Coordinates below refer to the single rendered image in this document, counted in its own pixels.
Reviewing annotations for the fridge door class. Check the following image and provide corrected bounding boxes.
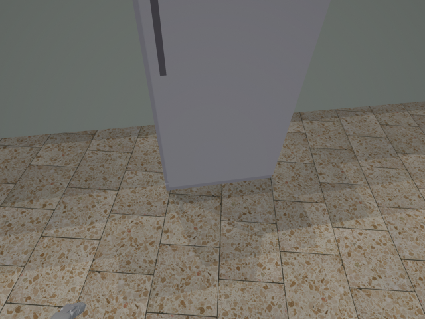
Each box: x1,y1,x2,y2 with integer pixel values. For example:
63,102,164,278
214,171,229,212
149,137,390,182
139,0,331,187

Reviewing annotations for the left robot hand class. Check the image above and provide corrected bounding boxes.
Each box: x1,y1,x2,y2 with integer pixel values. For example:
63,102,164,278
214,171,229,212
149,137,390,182
50,302,86,319

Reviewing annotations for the handle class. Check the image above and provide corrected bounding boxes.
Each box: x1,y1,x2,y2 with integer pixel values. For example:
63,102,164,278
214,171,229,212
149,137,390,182
150,0,167,76

